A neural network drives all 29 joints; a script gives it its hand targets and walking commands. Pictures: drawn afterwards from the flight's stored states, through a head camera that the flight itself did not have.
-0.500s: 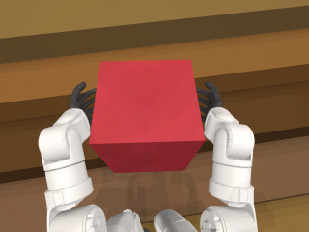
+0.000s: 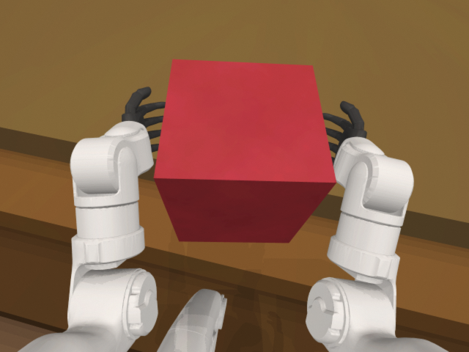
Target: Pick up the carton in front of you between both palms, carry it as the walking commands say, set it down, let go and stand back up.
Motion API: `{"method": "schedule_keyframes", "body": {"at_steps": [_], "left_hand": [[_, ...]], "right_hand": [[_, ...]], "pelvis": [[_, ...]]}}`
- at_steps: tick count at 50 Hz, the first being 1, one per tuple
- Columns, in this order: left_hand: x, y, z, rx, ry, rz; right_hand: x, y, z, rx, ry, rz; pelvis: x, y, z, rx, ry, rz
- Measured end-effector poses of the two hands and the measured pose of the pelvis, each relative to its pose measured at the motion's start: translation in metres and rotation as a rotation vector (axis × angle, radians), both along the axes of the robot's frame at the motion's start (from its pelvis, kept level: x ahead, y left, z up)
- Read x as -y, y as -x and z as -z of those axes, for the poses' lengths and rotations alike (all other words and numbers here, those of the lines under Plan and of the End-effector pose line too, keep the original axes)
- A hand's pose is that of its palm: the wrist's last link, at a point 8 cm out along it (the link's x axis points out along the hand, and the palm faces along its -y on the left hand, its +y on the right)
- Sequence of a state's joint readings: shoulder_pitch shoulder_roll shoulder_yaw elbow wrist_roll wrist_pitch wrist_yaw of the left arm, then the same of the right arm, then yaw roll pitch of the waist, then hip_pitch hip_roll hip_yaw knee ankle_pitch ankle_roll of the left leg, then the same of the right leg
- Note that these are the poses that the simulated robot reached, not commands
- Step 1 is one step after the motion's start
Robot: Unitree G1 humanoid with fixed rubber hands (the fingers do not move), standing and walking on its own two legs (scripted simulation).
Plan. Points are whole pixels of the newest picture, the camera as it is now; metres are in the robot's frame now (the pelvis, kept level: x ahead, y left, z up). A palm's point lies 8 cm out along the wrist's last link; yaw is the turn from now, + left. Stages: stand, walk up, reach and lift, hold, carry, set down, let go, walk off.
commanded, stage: carry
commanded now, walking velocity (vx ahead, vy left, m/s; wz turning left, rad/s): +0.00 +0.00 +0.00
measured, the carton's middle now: (238, 163) +0.38 +0.07 +0.13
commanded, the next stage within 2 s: none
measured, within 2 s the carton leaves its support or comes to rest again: neither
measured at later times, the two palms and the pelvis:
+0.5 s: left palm (182, 31) +0.57 +0.22 +0.25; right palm (346, 61) +0.54 -0.08 +0.25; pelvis +0.18 +0.10 +0.11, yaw -3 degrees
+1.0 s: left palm (179, 19) +0.55 +0.22 +0.28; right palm (355, 45) +0.54 -0.08 +0.28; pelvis +0.23 +0.08 +0.14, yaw -1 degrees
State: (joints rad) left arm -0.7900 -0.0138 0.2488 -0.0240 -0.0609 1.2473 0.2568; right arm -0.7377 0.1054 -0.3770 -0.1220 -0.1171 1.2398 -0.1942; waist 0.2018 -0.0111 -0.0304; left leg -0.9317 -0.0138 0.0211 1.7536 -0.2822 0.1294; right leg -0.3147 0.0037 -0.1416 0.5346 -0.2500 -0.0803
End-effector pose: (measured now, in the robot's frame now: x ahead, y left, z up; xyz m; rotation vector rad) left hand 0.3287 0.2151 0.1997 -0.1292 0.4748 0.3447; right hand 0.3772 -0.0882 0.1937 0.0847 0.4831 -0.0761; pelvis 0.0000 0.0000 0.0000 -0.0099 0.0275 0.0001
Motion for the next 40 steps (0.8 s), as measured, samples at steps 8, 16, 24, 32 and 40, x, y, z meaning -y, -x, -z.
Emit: {"method": "schedule_keyframes", "body": {"at_steps": [8, 16, 24, 32, 40], "left_hand": [[0.019, -0.119, -0.055, -0.031, -0.011, 0.140], [0.030, -0.228, -0.025, -0.176, 0.119, 0.271], [-0.002, -0.243, -0.045, -0.117, 0.125, 0.212], [-0.017, -0.233, -0.068, -0.116, 0.089, 0.187], [-0.009, -0.217, -0.070, -0.158, 0.063, 0.177]], "right_hand": [[0.017, -0.075, -0.041, -0.039, -0.079, 0.085], [0.023, -0.128, -0.027, -0.194, -0.029, 0.248], [-0.005, -0.162, -0.049, -0.143, -0.061, 0.224], [-0.021, -0.172, -0.075, -0.138, -0.029, 0.150], [-0.012, -0.161, -0.074, -0.175, -0.038, 0.130]], "pelvis": [[-0.042, -0.090, -0.016, -0.013, -0.035, 0.010], [-0.090, -0.155, -0.052, -0.012, -0.049, 0.022], [-0.102, -0.182, -0.110, -0.036, -0.041, 0.053], [-0.092, -0.209, -0.136, -0.034, -0.013, 0.042], [-0.080, -0.225, -0.142, 0.008, -0.007, 0.028]]}}
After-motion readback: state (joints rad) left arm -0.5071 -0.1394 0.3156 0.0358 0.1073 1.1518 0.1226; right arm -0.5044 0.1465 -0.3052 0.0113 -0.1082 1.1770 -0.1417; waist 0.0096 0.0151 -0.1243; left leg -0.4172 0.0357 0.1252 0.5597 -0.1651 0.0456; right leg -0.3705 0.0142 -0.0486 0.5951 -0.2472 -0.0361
